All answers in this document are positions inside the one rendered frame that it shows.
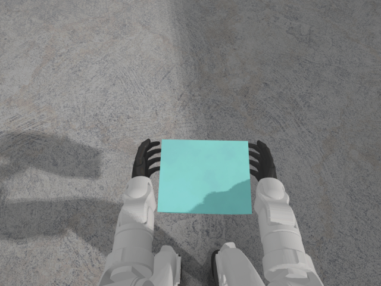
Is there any left robot thigh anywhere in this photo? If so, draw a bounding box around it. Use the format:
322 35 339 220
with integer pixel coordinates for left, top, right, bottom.
149 251 182 286

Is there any robot right forearm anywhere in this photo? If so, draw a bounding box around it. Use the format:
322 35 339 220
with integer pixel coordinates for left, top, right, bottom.
254 178 324 286

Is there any right robot shin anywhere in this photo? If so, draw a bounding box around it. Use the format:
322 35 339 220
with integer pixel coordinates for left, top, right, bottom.
219 242 236 286

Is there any robot left forearm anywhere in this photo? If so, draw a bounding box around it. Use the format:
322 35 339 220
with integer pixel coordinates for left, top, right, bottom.
97 176 156 286

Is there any right robot hand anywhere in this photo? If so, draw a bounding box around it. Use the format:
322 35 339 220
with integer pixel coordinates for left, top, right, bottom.
248 140 277 181

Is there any left robot hand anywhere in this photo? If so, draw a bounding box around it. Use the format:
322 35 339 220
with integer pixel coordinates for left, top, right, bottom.
132 139 161 178

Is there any carton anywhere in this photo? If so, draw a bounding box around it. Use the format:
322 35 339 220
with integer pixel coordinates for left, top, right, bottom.
157 139 252 215

